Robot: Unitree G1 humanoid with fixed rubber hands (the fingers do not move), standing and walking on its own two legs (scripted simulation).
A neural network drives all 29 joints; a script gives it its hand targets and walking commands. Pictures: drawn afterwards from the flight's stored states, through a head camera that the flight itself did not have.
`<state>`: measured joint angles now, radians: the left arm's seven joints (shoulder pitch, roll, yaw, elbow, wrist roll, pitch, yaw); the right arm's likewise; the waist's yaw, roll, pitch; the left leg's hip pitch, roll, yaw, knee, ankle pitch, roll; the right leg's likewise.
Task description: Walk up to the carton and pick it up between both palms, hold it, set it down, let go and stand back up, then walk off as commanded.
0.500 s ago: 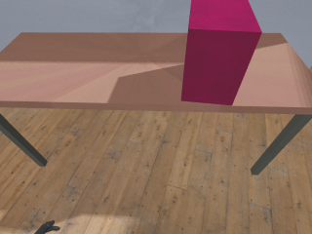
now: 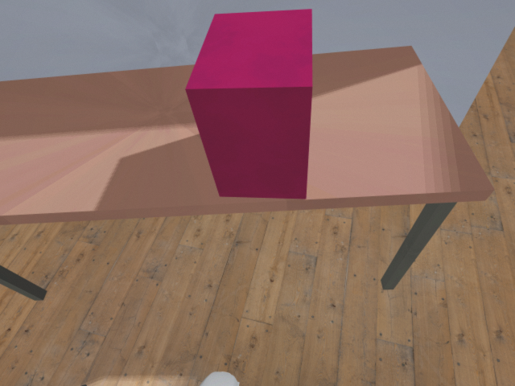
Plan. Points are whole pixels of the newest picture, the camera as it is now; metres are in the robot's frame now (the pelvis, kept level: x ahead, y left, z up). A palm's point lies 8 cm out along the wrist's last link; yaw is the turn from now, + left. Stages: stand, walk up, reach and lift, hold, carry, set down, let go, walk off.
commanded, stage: walk up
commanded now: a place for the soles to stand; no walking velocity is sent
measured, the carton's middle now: (262, 110) +0.64 +0.06 +0.04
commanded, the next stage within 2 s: none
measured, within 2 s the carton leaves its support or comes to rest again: neither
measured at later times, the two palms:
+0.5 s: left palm (190, 337) +0.21 +0.16 -0.07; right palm out of the picture +0.19 -0.50 -0.12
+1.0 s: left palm (220, 248) +0.37 +0.13 -0.07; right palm out of the picture +0.34 -0.52 -0.15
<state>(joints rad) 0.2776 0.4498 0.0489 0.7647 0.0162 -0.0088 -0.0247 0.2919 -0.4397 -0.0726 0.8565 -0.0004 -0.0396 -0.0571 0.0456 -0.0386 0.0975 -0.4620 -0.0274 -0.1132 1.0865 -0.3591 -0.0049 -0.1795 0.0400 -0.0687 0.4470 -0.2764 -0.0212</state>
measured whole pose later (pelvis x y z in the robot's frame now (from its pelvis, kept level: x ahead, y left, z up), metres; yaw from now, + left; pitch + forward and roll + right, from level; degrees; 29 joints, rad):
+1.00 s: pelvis +0.25 -0.18 -0.02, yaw -4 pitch +0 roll +3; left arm 0.24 0.39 0.05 0.73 0.00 -0.04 0.06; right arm 0.16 -0.46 -0.08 0.80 0.00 -0.01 -0.05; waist -0.01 0.08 0.16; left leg -0.27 -0.04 -0.03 0.60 -0.31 0.05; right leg -0.46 0.02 0.08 1.08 -0.70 0.00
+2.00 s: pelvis +0.06 -0.03 -0.02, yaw +3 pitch -4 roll -2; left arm 0.19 0.50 0.05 0.80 0.00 0.04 0.02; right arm 0.28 -0.46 -0.10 0.77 0.00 -0.02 -0.02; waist -0.02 -0.02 0.22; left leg -0.38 -0.10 -0.12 0.62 -0.38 0.00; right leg -0.47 0.07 0.09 1.21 -0.36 -0.03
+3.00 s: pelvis +0.03 -0.13 -0.03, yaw +2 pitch -5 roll +3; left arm 0.28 0.44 0.05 0.74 0.02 -0.01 -0.05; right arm 0.41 -0.45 -0.09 0.81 0.00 -0.07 -0.03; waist 0.01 -0.06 0.07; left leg -0.29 -0.01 -0.10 1.12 -0.45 0.01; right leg -0.32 0.00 0.04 0.70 -0.30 -0.04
